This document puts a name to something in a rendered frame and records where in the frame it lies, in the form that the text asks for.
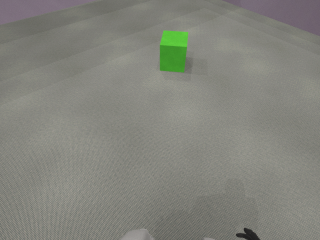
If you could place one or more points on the robot left thigh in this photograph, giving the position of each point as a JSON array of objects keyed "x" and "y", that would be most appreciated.
[{"x": 137, "y": 235}]

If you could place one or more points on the carton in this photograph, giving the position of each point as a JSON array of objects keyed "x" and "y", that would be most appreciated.
[{"x": 173, "y": 49}]

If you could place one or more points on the robot right hand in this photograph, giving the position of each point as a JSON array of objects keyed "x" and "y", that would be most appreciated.
[{"x": 250, "y": 235}]

